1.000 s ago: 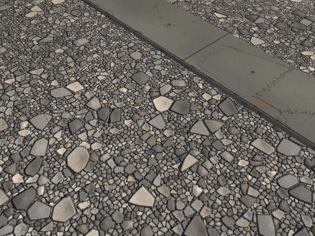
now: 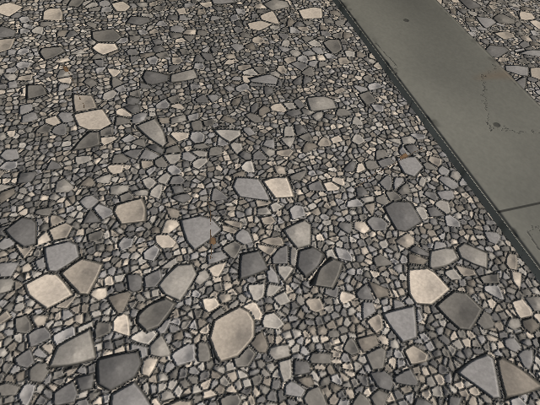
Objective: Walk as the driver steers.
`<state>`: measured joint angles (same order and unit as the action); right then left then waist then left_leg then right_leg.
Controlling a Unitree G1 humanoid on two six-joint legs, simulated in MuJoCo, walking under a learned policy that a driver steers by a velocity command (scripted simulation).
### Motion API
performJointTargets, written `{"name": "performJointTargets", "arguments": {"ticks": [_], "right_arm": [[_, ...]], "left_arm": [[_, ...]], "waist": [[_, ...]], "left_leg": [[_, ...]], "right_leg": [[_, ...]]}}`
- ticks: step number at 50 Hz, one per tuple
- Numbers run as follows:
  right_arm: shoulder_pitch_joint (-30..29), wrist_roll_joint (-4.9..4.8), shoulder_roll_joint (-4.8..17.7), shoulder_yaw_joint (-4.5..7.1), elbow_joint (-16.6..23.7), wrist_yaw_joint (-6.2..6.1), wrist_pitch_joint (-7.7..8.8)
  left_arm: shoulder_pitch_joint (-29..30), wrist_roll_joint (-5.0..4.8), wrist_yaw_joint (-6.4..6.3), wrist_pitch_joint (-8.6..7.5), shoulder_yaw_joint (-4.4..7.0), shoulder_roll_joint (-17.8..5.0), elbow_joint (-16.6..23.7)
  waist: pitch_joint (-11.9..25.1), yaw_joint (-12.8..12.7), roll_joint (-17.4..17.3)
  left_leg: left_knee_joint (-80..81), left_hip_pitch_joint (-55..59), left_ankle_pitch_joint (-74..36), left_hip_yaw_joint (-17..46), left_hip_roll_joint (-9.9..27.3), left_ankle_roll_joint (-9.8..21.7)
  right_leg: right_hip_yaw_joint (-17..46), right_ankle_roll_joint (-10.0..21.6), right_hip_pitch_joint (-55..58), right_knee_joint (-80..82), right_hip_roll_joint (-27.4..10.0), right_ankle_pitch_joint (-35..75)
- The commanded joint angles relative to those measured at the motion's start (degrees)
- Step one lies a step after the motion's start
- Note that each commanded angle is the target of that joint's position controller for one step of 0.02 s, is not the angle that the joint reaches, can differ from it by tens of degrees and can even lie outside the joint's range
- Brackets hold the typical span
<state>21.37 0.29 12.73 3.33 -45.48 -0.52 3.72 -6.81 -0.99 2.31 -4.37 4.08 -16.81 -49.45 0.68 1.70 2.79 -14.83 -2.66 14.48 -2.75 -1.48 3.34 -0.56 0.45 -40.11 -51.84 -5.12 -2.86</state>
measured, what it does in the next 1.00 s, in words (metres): walks ahead, turning right: right foot, then left foot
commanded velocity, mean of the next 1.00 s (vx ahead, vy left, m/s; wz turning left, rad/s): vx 0.49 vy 0.00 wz -0.44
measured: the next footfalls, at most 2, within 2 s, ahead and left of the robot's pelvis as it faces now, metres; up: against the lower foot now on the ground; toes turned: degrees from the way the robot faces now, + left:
right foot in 0.26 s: +0.31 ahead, -0.14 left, +0.00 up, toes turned -10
left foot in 0.72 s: +0.61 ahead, +0.00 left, +0.00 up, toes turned -28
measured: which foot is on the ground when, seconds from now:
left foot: down 0.00-0.26, up 0.28-0.70, down 0.72-1.00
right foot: up 0.00-0.24, down 0.26-0.72, up 0.74-1.00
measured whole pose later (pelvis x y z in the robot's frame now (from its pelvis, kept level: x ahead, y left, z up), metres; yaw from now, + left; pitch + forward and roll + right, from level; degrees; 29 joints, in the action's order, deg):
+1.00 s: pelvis +0.54 -0.09 +0.00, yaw -31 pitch +2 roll +1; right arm 21.5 0.1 14.6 3.5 -45.6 0.6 5.8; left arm -10.0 -0.6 0.8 -2.3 3.7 -16.6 -38.3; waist 0.0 3.7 2.9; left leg -18.3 -8.3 11.9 -3.5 -0.7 1.5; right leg 3.7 0.4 -37.2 -54.2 -3.9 -10.9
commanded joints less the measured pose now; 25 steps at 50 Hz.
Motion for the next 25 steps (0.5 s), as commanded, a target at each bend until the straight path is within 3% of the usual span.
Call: {"name": "performJointTargets", "arguments": {"ticks": [1,5,8,10,11,12,13,14,15,16,17,18,19,21,23,25], "right_arm": [[-0.24,0.35,9.73,2.44,2.43,-0.74,1.53],[1.49,-0.18,9.6,2.51,0.26,-0.8,1.97],[1.33,-0.52,10.14,2.62,-0.61,-1.03,1.27],[0.49,-0.38,11.82,2.97,-0.31,-1.64,0.48],[0.22,-0.24,12.66,3.12,-0.2,-1.99,-0.13],[-0.94,-0.35,13.39,3.16,0.01,-2.16,-0.58],[-1.47,-0.39,13.79,2.99,0.8,-2.3,-0.16],[4.81,0.87,4.82,0.19,3.12,-0.89,1.44],[1.24,-0.92,7.17,0.04,3.61,0.12,4.13],[-4.9,-2.87,10.3,0.88,5.7,0.68,5.42],[-7.46,-2.56,10.07,0.5,6.6,0.44,5.97],[-8.89,-1.14,9.9,0.84,6.67,-0.08,5.88],[-7.85,-0.26,10.45,1.39,6.7,-0.36,5.15],[-5.46,0.34,9.25,1.41,7.06,-0.5,3.65],[-7.03,0.73,7.84,0.95,8.2,-0.76,2.66],[-11.5,0.96,6.55,0.31,9.65,-0.83,2.47]], "left_arm": [[7.67,-0.53,0.26,-0.48,-0.3,-1.25,4.94],[11.63,-0.53,1.25,-0.46,-0.86,-0.61,7.19],[12.69,-0.48,2.43,-0.82,-0.91,-0.81,8.92],[9.86,-0.5,2.73,-0.64,-0.09,-2.55,9.26],[5.47,-0.63,2.63,-0.36,0.77,-4.19,8.7],[-2.81,-0.71,2.25,-0.17,2.08,-6.58,7.0],[-11.73,-0.38,1.21,0.25,3.64,-10.02,5.64],[-15.95,0.11,0.49,0.28,4.74,-15.44,5.55],[-17.02,0.01,0.15,0.27,3.62,-12.18,5.49],[-14.85,0.08,-0.12,0.19,3.0,-9.45,5.62],[-10.67,-0.31,-0.17,-0.05,2.39,-7.5,6.76],[-6.64,-0.31,-0.11,-0.19,1.87,-5.94,7.77],[-4.39,0.35,-0.37,-0.32,1.33,-4.66,8.81],[-3.06,0.36,-0.83,-0.34,1.52,-5.34,9.86],[-4.0,0.34,-1.41,-0.47,1.89,-6.78,9.98],[-5.34,0.05,-2.02,-0.23,2.25,-7.82,10.07]], "waist": [[-3.73,1.32,-7.24],[-7.14,2.84,-6.94],[-6.93,2.28,-7.42],[-2.88,0.14,-10.0],[0.22,-2.3,-11.09],[4.58,-6.83,-10.46],[9.28,-11.38,-7.33],[17.1,-6.5,8.86],[24.72,-8.54,6.5],[15.96,-9.63,3.5],[10.08,-7.2,-2.01],[5.05,-4.43,-5.41],[3.35,-2.13,-4.51],[1.54,0.08,-2.24],[0.2,0.11,-1.52],[-0.47,-1.45,-0.56]], "left_leg": [[7.72,1.09,-18.96,2.46,13.31,6.18],[8.47,3.94,-19.05,-1.43,15.22,5.44],[3.82,9.06,-32.09,-3.66,16.61,4.4],[-4.16,12.09,-54.5,-5.18,16.69,3.02],[-11.15,12.74,-63.82,-5.81,16.42,2.27],[-22.38,9.31,-66.53,-6.82,15.13,1.05],[-37.72,-3.97,-54.68,-6.48,13.33,-0.95],[-63.32,-31.73,0.67,-3.31,1.92,-5.24],[-72.59,-38.85,16.63,9.48,-2.14,-4.4],[-70.86,-43.89,12.6,11.08,1.88,-2.81],[-65.03,-42.3,8.21,10.38,4.64,-1.94],[-59.87,-39.38,6.73,9.23,6.2,-2.38],[-56.81,-35.18,5.37,9.25,7.69,-2.8],[-51.77,-31.97,4.59,8.17,8.56,-4.36],[-45.06,-31.06,1.5,6.41,8.42,-6.14],[-36.17,-29.86,-6.6,5.44,7.28,-7.09]], "right_leg": [[0.94,0.38,-2.86,9.33,1.07,8.79],[-0.12,2.19,-1.86,17.03,2.35,10.36],[-2.45,4.41,-0.77,19.54,3.78,5.02],[-5.92,6.48,4.89,18.36,7.08,-1.34],[-7.24,7.71,10.2,17.8,9.14,-4.43],[-7.76,9.5,21.63,20.44,11.21,-2.89],[0.33,12.36,39.33,21.64,7.26,-1.06],[32.04,24.19,63.59,22.29,-10.02,-6.97],[49.33,26.67,67.75,32.83,-14.44,-12.73],[39.75,22.5,62.31,34.32,-12.22,-11.65],[32.36,20.12,52.47,34.79,-9.62,-8.12],[27.56,18.74,42.63,35.96,-7.13,-2.74],[24.07,18.3,36.01,37.58,-5.32,0.33],[21.57,18.72,28.55,39.96,-3.74,3.04],[17.75,18.36,23.06,40.65,-2.42,6.58],[14.84,16.47,20.42,40.23,0.02,5.11]]}}
Keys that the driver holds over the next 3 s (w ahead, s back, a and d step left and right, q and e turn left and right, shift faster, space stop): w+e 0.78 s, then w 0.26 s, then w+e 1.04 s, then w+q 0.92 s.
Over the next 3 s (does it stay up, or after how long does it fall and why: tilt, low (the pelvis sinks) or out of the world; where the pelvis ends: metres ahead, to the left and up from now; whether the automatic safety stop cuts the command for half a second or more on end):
stays up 1.19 -0.89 0.03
